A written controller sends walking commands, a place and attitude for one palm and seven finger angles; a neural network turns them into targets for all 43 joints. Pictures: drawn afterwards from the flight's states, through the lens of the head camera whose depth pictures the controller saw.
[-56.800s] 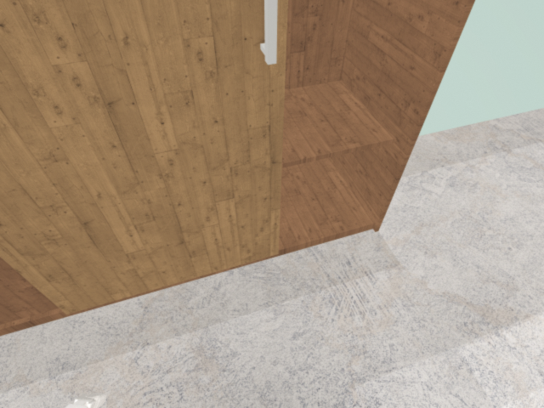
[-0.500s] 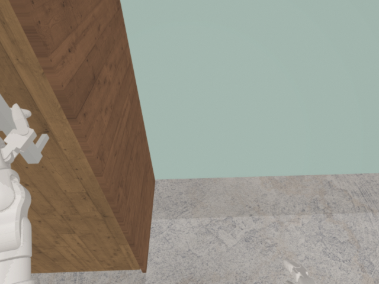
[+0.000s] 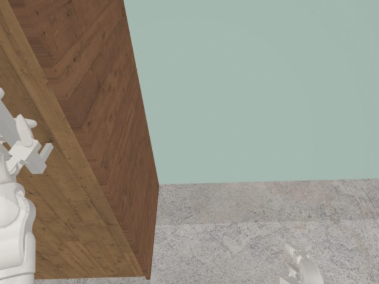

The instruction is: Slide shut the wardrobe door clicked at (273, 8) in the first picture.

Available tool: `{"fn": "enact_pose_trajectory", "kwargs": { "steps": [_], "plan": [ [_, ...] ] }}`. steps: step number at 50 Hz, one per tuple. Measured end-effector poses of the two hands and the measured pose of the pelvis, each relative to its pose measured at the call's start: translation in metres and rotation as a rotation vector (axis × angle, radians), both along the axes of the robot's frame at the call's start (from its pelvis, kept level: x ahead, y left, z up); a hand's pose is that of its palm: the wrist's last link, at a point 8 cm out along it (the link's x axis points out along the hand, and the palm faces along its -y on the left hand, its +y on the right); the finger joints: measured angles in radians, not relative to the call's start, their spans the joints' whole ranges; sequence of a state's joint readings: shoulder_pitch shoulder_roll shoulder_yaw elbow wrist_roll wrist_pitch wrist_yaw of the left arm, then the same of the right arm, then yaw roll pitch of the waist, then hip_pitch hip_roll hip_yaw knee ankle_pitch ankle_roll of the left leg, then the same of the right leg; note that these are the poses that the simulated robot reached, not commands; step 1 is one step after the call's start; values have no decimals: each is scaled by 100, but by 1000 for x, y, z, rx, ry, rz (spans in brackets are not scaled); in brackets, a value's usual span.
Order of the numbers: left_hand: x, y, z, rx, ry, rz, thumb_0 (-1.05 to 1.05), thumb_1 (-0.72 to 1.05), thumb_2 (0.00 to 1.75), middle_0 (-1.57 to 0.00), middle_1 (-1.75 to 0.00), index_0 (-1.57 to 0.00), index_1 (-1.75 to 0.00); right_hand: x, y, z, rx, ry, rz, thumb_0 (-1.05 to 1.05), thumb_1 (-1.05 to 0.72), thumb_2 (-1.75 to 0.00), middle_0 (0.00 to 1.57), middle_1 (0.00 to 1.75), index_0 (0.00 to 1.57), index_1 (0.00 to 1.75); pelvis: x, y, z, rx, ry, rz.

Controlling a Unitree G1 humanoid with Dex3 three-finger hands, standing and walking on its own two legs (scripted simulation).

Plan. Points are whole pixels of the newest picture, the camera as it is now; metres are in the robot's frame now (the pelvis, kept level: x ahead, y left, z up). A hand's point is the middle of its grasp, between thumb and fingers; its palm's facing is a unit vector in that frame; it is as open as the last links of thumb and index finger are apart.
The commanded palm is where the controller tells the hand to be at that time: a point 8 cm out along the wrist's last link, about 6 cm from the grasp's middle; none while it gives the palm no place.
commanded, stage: stop walking and hold the door there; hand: left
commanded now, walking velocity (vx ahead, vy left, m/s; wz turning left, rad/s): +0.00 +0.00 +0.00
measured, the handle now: (14, 116) +0.29 +0.33 +0.25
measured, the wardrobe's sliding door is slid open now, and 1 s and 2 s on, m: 0.00 0.00 0.00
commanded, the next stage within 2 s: loosen the grip on the handle in 1.30 s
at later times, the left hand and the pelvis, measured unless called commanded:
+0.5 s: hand (28, 144) +0.26 +0.30 +0.22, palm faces +0.49 -0.86 -0.10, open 7.3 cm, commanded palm +0.22 +0.29 +0.20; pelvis -0.02 +0.06 -0.02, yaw +2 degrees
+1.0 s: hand (28, 144) +0.26 +0.30 +0.22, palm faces +0.22 -0.98 -0.03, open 6.0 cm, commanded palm +0.24 +0.31 +0.20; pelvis -0.02 +0.15 -0.01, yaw +4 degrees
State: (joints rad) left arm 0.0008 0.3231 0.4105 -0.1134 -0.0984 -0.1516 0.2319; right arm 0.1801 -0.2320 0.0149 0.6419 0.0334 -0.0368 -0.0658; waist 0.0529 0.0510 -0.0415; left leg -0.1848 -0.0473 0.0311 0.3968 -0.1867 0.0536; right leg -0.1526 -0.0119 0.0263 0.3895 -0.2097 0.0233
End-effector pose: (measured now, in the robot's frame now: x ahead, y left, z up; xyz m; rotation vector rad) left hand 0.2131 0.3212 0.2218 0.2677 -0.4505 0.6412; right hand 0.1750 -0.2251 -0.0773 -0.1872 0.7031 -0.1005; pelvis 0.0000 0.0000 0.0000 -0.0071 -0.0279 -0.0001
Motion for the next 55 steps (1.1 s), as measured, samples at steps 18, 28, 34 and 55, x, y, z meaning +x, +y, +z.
{"fn": "enact_pose_trajectory", "kwargs": {
  "steps": [18, 28, 34, 55],
  "plan": [
    [0, 6, -2, 44, -12, -49, -14, 74, 81, -46, -140, 0, -118, -13, 1, -17, -36, 76, -4, 1, -91, -90, 20, 30, 20, 30, -7, 20, -9, -29, 25, 50],
    [1, 12, -3, -18, -47, -212, -11, 76, 81, -46, -140, 0, -118, -13, 64, -13, 0, 38, 28, 1, -91, -90, 19, 30, 20, 30, -24, 71, -8, -21, -2, 44],
    [6, 19, -10, -29, -138, -333, -10, 76, 81, -46, -140, -1, -111, -9, 119, -30, 7, 74, 114, 1, -91, -90, 20, 30, 20, 30, -34, 100, -29, -1, 4, 58],
    [16, 25, -8, -63, -77, -488, -5, 77, 85, -45, -140, -24, -135, 9, 203, -11, 67, 59, 158, 1, -91, -89, 20, 30, 21, 30, -21, 156, -5, 15, 9, 47]
  ]
}}
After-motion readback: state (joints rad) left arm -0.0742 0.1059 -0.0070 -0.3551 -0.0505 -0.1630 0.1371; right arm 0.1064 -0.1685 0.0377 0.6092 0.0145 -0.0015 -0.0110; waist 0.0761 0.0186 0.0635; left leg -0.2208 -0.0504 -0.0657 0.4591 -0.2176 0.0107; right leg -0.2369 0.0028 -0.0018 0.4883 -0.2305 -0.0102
